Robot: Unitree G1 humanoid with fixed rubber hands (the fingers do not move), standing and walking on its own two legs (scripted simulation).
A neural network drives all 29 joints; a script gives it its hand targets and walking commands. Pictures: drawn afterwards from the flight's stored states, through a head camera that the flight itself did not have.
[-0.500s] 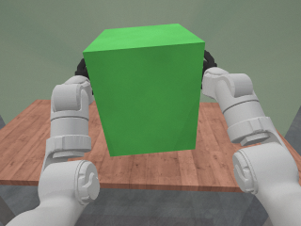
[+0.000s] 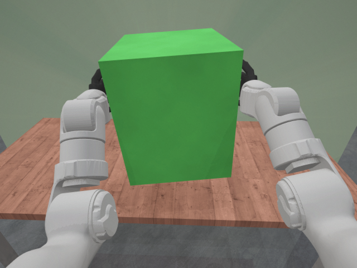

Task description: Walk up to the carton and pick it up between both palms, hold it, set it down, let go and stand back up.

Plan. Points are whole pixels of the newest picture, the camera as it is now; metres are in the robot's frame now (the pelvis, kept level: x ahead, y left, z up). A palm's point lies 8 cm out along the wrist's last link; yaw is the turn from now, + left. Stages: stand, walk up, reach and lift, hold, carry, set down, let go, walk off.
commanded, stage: hold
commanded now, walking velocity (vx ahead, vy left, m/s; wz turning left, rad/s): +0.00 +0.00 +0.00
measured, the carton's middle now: (174, 100) +0.41 -0.01 +0.28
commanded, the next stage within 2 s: set down in 0.56 s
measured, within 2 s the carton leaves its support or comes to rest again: neither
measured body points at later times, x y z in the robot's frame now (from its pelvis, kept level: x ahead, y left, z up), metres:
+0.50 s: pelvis +0.00 +0.00 +0.00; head -0.09 +0.01 +0.44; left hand +0.39 +0.15 +0.30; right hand +0.38 -0.16 +0.31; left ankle +0.02 +0.14 -0.74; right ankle +0.02 -0.12 -0.74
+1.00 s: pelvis +0.01 +0.00 +0.00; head -0.07 +0.02 +0.45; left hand +0.43 +0.16 +0.30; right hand +0.41 -0.14 +0.29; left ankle +0.02 +0.14 -0.74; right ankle +0.02 -0.12 -0.74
